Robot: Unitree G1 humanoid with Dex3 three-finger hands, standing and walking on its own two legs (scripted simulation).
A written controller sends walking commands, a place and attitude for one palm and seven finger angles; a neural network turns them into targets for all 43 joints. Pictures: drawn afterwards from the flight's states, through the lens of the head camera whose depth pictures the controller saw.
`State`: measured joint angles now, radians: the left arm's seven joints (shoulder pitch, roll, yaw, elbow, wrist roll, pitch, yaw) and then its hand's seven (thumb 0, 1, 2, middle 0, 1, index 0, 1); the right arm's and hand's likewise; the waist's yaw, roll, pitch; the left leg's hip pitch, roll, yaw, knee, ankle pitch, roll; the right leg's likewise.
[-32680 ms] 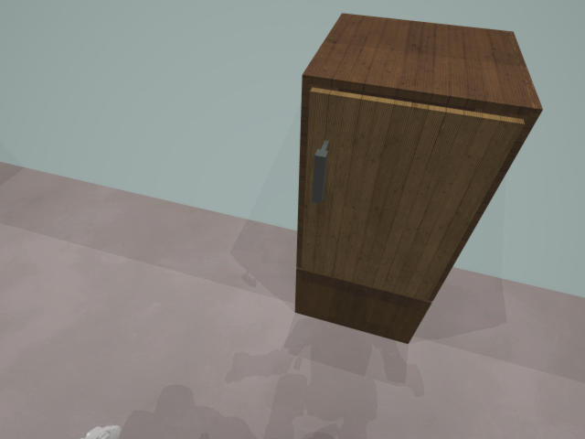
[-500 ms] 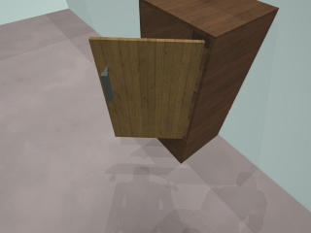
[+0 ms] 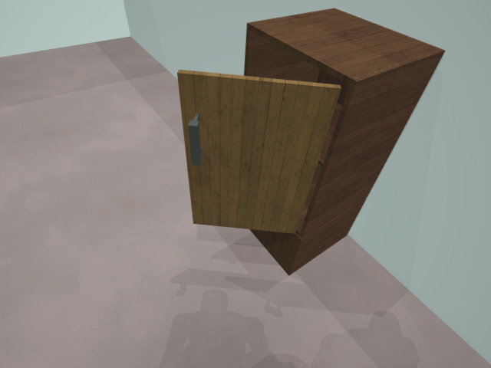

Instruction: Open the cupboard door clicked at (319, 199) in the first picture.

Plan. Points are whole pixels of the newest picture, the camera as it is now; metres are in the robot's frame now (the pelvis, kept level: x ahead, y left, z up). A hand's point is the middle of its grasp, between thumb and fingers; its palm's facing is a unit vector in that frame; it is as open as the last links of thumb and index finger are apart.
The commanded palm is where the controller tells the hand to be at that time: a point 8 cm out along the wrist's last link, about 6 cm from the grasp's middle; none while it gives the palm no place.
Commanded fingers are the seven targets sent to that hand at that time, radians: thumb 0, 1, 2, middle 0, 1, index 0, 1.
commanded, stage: shuffle to correct the standing spot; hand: left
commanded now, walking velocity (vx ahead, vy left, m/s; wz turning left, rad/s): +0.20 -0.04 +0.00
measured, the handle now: (196, 139) +0.67 +0.17 -0.02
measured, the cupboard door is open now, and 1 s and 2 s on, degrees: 50 50 50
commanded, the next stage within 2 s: come to a stop and stand still in 0.78 s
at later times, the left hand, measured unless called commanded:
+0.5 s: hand out of the picture -0.02 +0.14 -0.18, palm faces +0.03 -0.99 -0.10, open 7.4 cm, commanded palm none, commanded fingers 0.00 0.90 0.90 -0.20 -0.30 -0.20 -0.30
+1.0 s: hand out of the picture +0.13 +0.10 -0.17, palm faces +0.04 -0.99 -0.13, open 7.3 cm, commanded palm none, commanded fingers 0.00 0.90 0.90 -0.20 -0.30 -0.20 -0.30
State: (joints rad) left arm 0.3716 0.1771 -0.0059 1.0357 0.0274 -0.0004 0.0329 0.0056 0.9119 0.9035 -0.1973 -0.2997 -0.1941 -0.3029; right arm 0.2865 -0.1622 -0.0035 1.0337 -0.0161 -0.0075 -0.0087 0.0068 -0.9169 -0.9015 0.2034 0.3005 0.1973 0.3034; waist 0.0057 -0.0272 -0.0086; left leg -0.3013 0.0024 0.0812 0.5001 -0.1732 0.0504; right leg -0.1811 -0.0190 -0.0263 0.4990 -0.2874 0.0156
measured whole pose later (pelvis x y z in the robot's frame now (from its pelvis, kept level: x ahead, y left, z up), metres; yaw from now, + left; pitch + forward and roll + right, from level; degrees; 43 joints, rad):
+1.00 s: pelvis +0.14 -0.05 +0.01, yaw -1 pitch +0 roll +0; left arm 0.36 0.12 0.02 1.05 0.03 -0.05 0.02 0.01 0.93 0.90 -0.20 -0.30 -0.19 -0.30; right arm 0.28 -0.15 -0.04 1.05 -0.02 -0.01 0.00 0.01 -0.93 -0.90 0.20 0.30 0.19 0.30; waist 0.01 -0.03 0.01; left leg -0.48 0.06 0.09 0.78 -0.27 0.00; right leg -0.14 -0.01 -0.14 0.38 -0.23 -0.04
